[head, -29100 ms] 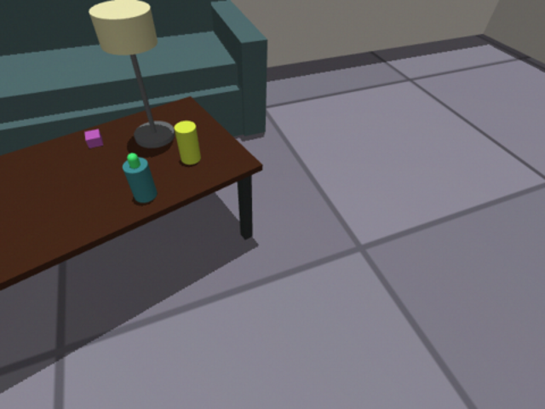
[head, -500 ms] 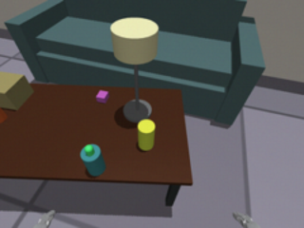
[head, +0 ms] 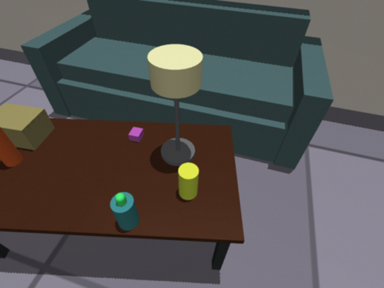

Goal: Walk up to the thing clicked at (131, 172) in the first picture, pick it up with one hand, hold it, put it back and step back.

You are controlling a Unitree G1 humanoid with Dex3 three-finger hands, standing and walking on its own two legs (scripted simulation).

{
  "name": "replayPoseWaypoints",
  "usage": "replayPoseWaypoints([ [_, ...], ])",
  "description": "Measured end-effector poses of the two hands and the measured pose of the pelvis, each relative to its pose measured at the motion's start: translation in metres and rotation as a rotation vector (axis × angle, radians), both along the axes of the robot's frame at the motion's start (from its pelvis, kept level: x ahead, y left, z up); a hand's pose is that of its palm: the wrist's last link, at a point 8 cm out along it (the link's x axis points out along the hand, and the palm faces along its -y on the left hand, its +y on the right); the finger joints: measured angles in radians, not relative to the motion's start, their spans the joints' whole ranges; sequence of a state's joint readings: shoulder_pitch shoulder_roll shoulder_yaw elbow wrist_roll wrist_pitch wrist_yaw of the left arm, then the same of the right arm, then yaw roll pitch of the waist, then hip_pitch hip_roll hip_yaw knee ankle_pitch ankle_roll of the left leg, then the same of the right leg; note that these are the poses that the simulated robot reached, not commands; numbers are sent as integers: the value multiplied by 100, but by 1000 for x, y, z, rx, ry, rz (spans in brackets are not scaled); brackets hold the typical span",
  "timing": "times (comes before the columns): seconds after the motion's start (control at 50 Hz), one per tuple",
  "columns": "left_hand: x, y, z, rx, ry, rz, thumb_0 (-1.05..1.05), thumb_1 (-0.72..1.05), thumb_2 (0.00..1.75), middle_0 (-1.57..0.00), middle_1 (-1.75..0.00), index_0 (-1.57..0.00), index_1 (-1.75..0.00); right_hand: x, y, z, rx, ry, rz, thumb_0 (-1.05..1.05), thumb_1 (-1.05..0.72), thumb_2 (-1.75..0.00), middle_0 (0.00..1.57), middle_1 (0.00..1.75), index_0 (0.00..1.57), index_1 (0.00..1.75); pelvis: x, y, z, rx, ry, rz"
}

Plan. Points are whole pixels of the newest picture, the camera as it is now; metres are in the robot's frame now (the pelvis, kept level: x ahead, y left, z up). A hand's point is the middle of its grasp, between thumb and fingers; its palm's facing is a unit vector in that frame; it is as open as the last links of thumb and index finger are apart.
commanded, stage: stand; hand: left
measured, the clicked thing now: (124, 208) +0.42 +0.21 -0.24
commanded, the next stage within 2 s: step back in 1.88 s
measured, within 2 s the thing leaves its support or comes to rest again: neither
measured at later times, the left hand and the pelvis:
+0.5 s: hand out of the picture +0.06 +0.25 -0.15, palm faces -0.03 -0.94 -0.34, open 7.3 cm; pelvis +0.00 +0.00 +0.01, yaw -1 degrees
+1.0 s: hand out of the picture +0.08 +0.25 -0.15, palm faces -0.03 -0.94 -0.35, open 7.3 cm; pelvis +0.01 +0.00 +0.01, yaw -1 degrees
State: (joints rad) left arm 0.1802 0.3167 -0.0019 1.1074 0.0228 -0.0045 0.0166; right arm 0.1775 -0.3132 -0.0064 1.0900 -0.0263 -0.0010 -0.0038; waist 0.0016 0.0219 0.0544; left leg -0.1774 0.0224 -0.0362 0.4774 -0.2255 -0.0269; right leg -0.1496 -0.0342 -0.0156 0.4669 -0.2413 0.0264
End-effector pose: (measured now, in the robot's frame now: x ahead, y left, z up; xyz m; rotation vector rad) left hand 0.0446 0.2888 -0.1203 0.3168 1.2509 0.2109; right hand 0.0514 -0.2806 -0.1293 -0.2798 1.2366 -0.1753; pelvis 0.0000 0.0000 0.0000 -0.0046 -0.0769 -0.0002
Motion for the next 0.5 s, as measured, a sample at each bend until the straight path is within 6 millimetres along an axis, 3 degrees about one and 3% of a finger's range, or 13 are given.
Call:
replayPoseWaypoints([
  [0.5, 7, 4, 4, -5, 29, 1, 0, 90, 90, -20, -30, -21, -30, -4, -11, 8, -27, 35, -21, 0, -90, -90, 20, 30, 20, 30, -1, 2, 7, 2, 4, -11],
])
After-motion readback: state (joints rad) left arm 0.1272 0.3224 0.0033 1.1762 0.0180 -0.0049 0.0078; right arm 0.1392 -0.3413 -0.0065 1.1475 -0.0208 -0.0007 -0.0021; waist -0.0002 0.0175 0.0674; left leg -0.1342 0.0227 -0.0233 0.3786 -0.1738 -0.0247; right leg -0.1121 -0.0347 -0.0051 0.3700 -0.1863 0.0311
